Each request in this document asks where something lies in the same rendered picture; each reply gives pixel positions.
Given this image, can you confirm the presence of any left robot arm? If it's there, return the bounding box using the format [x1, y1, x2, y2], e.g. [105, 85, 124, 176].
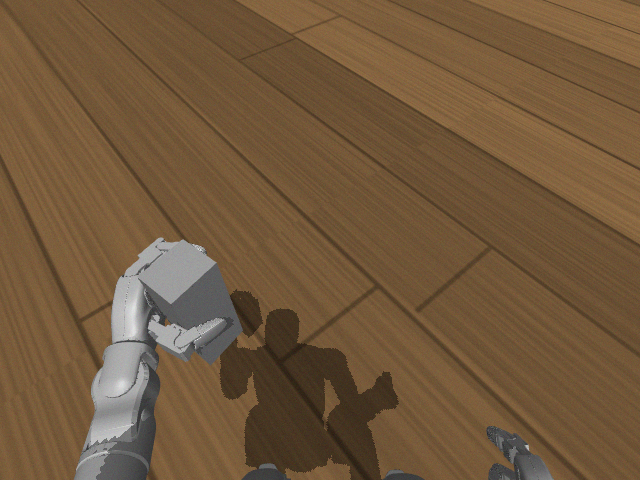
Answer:
[74, 340, 160, 480]

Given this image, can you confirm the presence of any carton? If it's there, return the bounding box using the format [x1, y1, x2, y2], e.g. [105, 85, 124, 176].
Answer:
[137, 239, 243, 365]

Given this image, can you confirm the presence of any right robot hand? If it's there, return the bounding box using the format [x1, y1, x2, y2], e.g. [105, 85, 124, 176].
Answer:
[486, 426, 554, 480]

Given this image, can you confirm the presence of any left robot hand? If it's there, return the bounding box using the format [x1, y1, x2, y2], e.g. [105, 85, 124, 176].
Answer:
[111, 237, 227, 362]

